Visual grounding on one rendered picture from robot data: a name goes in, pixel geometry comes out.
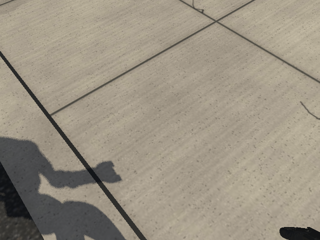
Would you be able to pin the right robot hand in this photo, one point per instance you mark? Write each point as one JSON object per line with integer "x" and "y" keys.
{"x": 298, "y": 233}

